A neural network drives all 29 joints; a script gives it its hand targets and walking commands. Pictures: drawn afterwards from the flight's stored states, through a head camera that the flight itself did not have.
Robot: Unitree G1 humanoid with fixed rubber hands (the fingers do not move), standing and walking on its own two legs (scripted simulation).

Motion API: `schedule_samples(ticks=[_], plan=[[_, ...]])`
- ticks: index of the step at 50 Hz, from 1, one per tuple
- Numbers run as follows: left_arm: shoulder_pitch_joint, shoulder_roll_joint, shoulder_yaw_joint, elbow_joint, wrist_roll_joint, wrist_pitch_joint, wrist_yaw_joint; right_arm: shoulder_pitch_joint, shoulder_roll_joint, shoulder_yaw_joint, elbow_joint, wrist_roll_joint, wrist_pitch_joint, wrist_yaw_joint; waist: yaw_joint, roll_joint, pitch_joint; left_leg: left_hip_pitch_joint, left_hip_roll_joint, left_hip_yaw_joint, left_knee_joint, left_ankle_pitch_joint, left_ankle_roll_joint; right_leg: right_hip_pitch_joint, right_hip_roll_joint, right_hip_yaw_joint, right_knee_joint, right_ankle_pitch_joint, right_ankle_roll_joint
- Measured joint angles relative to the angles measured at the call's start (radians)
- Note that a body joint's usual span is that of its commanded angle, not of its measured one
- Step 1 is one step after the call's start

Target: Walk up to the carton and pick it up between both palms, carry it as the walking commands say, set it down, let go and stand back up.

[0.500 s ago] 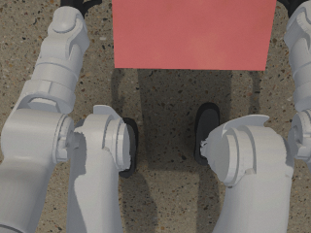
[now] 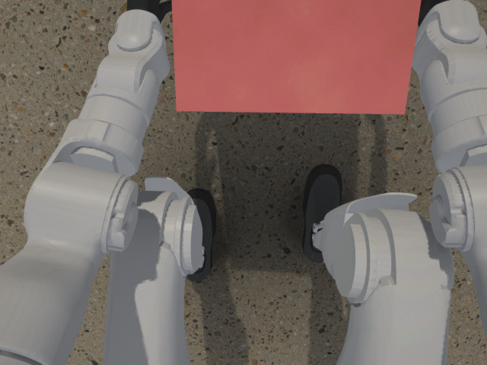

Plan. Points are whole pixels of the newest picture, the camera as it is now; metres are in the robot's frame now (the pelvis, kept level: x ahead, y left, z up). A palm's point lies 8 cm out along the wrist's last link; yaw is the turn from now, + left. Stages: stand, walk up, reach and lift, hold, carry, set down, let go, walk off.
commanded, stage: reach and lift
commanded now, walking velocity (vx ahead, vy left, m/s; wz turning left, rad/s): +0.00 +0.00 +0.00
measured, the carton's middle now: (285, 24) +0.53 -0.05 -0.25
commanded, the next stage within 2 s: none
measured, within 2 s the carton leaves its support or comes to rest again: leaves its support in 0.76 s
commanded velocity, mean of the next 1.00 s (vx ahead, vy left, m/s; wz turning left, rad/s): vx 0.00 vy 0.00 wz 0.00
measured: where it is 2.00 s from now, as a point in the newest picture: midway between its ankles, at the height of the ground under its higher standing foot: (257, 239)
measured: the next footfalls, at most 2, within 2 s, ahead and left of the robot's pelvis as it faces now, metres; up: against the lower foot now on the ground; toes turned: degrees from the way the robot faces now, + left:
none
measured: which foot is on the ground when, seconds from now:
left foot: down 0.00-1.00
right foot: down 0.00-1.00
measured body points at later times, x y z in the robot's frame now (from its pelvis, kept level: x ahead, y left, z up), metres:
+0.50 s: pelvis -0.01 +0.00 -0.01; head +0.36 -0.04 +0.25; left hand +0.55 +0.13 -0.18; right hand +0.54 -0.22 -0.19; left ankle +0.11 +0.13 -0.34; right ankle +0.16 -0.13 -0.34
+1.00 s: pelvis -0.02 +0.00 +0.00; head +0.34 -0.04 +0.26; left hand +0.54 +0.14 -0.15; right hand +0.54 -0.21 -0.16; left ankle +0.11 +0.13 -0.34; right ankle +0.16 -0.13 -0.34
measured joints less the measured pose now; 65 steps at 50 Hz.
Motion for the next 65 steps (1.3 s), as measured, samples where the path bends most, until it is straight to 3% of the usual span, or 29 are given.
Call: schedule_samples(ticks=[16, 30, 38, 42, 50, 65], plan=[[-0.022, 0.012, 0.017, 0.041, -0.029, -0.036, -0.011, -0.052, 0.009, 0.052, 0.058, 0.032, -0.021, -0.013, -0.006, 0.001, 0.025, 0.01, -0.002, -0.008, -0.011, 0.012, -0.007, 0.012, -0.001, -0.008, -0.012, 0.01, -0.008], [-0.053, -0.011, 0.119, 0.04, 0.056, 0.057, -0.027, -0.094, 0.005, 0.005, 0.116, -0.007, 0.033, 0.014, -0.007, 0.003, 0.023, -0.019, -0.024, -0.017, 0.045, 0.022, -0.014, -0.01, -0.016, -0.01, 0.044, 0.013, -0.013], [-0.082, 0.039, 0.064, -0.034, 0.012, 0.114, -0.019, -0.145, -0.013, 0.037, 0.022, -0.007, 0.113, -0.013, -0.014, 0.032, 0.153, 0.064, -0.032, -0.012, 0.045, 0.02, -0.01, 0.08, -0.006, 0.002, 0.047, 0.003, 0.005], [-0.041, 0.03, 0.086, -0.078, 0.016, 0.129, -0.017, -0.102, 0.003, 0.005, -0.024, -0.028, 0.128, -0.021, -0.011, 0.032, 0.147, 0.092, -0.029, -0.005, 0.035, 0.014, -0.006, 0.105, 0.015, 0.016, 0.041, -0.002, 0.019], [0.019, 0.016, 0.123, -0.163, 0.029, 0.178, -0.015, -0.046, 0.031, -0.077, -0.128, -0.114, 0.199, -0.021, -0.033, 0.029, 0.148, 0.135, -0.043, 0.006, -0.003, 0.032, -0.003, 0.156, 0.024, 0.038, 0.016, -0.004, 0.036], [0.01, -0.044, 0.295, -0.302, 0.187, 0.275, -0.048, -0.059, 0.067, -0.255, -0.256, -0.256, 0.298, 0.017, -0.033, 0.005, 0.146, 0.195, -0.035, -0.002, -0.067, 0.033, -0.014, 0.208, 0.053, 0.033, -0.039, -0.004, 0.029]])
